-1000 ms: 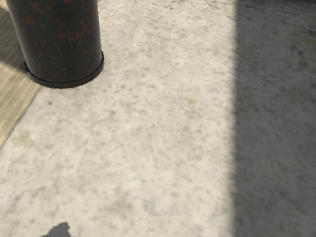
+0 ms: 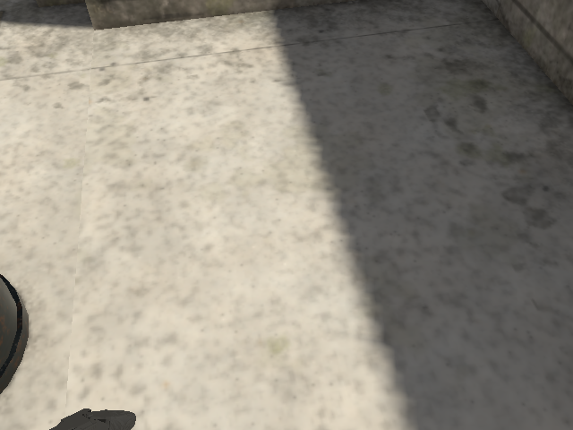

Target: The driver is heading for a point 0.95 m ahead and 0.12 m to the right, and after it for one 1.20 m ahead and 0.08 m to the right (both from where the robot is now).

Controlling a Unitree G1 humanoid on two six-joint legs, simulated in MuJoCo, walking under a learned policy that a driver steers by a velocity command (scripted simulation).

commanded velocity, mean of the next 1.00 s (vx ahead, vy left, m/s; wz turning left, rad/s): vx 0.29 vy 0.00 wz -0.54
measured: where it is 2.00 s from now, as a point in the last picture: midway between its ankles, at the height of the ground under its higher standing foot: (309, 262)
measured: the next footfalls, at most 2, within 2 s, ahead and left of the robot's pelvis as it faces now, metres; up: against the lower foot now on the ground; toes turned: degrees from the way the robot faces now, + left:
left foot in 0.38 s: +0.57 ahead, +0.03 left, +0.00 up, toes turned -35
right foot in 0.76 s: +0.38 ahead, -0.12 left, +0.00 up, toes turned -34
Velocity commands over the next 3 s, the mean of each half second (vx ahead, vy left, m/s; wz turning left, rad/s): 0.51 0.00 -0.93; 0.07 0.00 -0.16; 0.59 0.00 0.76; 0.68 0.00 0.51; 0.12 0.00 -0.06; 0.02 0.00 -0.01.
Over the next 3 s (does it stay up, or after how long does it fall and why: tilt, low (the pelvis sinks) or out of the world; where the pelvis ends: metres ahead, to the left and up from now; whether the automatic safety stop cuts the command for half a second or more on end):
stays up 1.11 0.01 0.05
